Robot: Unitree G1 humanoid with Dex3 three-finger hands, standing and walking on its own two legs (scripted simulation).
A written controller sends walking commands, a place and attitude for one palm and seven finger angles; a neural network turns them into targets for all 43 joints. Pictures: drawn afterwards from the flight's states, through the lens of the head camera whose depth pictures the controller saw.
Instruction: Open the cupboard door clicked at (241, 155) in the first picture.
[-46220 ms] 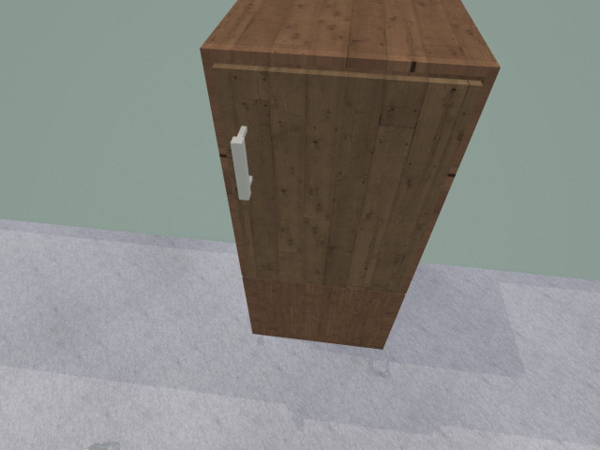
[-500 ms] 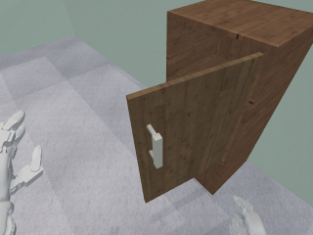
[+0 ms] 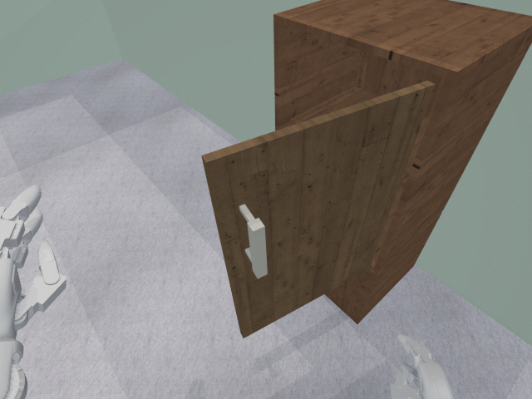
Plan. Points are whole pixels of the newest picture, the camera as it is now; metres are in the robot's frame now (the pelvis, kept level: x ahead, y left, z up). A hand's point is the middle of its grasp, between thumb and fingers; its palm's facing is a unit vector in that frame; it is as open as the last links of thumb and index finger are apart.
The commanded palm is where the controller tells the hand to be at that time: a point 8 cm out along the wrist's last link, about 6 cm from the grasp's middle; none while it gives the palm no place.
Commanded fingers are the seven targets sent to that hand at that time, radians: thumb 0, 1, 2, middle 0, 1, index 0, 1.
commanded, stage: step back with the hand held close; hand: left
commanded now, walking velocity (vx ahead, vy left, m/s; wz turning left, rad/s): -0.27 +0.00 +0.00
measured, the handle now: (252, 242) +0.35 +0.07 +0.04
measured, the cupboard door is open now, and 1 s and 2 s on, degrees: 78 78 78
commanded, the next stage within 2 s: stop stepping back and stand still in 1.24 s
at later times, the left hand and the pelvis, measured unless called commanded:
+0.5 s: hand (28, 322) +0.14 +0.28 +0.15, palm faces +0.39 -0.76 -0.52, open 7.4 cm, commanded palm +0.09 +0.32 +0.17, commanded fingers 0.00 0.90 0.90 -0.20 -0.30 -0.20 -0.30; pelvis -0.06 +0.02 -0.01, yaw -1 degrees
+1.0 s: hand (8, 363) +0.10 +0.27 +0.15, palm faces +0.38 -0.78 -0.49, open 7.4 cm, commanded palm +0.03 +0.31 +0.17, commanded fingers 0.00 0.90 0.90 -0.20 -0.30 -0.20 -0.30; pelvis -0.12 +0.02 -0.01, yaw -2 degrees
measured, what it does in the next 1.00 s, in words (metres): walks backwards: right foot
